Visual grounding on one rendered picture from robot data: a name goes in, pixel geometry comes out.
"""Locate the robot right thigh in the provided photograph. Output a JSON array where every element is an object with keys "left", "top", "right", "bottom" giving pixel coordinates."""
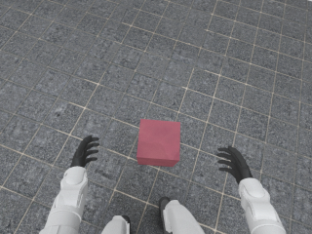
[{"left": 163, "top": 204, "right": 205, "bottom": 234}]

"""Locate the robot right forearm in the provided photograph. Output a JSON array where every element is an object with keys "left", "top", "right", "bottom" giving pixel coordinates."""
[{"left": 238, "top": 177, "right": 287, "bottom": 234}]

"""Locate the carton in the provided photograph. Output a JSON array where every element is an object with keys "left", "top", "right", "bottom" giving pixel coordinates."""
[{"left": 136, "top": 119, "right": 180, "bottom": 167}]

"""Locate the robot right hand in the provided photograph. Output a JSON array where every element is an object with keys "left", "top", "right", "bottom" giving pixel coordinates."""
[{"left": 216, "top": 145, "right": 253, "bottom": 184}]

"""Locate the left robot shin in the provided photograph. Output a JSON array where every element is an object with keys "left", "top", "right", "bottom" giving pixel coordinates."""
[{"left": 112, "top": 215, "right": 126, "bottom": 221}]

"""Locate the robot left forearm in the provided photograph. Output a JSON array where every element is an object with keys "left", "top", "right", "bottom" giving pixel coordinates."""
[{"left": 39, "top": 166, "right": 88, "bottom": 234}]

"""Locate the robot left hand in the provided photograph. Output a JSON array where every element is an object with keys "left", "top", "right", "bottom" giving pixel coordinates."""
[{"left": 70, "top": 136, "right": 99, "bottom": 168}]

